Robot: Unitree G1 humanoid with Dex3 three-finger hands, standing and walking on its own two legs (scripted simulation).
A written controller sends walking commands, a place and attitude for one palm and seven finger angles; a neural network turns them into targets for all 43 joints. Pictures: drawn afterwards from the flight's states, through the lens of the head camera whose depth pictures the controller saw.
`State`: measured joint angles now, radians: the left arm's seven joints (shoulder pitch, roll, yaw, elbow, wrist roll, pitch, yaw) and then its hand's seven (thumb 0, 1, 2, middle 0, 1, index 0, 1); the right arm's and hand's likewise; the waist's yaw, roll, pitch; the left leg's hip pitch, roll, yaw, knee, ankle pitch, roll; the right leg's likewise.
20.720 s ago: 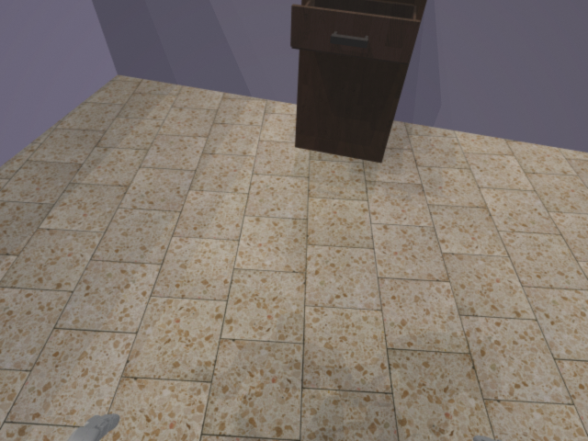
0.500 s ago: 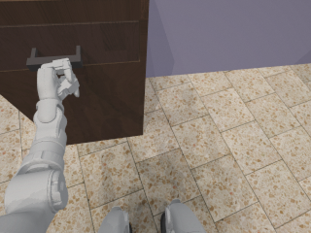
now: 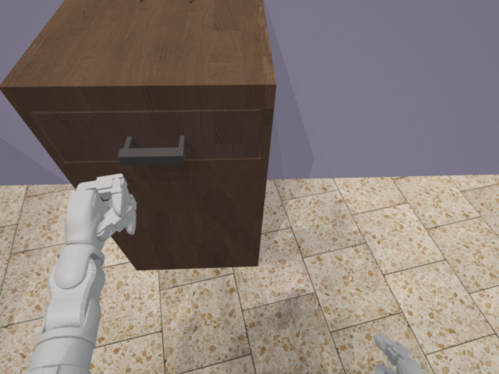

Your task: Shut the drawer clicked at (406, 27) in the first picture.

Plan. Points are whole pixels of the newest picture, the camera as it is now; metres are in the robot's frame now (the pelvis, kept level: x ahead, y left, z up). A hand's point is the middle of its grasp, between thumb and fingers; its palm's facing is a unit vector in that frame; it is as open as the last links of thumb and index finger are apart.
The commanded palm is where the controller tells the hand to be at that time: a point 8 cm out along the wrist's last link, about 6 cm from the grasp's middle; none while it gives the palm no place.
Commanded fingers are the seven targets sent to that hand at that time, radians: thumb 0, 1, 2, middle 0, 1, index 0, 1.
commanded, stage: draw the hand back to the body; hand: left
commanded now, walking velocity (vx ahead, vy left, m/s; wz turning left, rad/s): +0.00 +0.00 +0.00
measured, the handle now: (154, 148) +0.54 +0.22 +0.01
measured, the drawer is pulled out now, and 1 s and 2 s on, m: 0.00 0.00 0.00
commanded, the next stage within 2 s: step back with the hand held close in 0.96 s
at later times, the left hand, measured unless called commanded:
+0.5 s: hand (58, 261) +0.23 +0.22 +0.15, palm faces +0.31 -0.90 -0.29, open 3.2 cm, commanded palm +0.18 +0.27 +0.17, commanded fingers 0.00 0.90 0.90 -1.40 -1.60 -1.40 -1.60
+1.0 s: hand out of the picture +0.16 +0.24 +0.19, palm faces +0.43 -0.82 -0.37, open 3.2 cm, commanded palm +0.11 +0.27 +0.21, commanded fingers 0.00 0.90 0.90 -1.40 -1.60 -1.40 -1.60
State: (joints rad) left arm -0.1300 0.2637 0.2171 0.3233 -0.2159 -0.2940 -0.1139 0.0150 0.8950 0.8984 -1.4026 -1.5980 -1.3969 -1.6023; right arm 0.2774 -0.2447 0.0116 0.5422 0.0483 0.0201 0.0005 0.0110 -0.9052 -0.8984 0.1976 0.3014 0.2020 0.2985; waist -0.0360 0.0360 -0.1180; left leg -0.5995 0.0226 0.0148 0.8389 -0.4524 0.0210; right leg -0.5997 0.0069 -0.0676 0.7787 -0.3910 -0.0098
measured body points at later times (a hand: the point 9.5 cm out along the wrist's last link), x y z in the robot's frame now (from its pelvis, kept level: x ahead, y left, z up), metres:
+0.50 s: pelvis -0.01 +0.00 +0.04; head -0.02 -0.02 +0.48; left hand +0.21 +0.27 +0.17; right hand +0.18 -0.21 -0.05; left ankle -0.03 +0.10 -0.70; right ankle -0.01 -0.12 -0.70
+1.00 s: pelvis -0.01 -0.01 +0.04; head -0.04 -0.03 +0.49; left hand +0.13 +0.28 +0.21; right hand +0.18 -0.22 -0.04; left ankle -0.03 +0.10 -0.70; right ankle -0.01 -0.12 -0.70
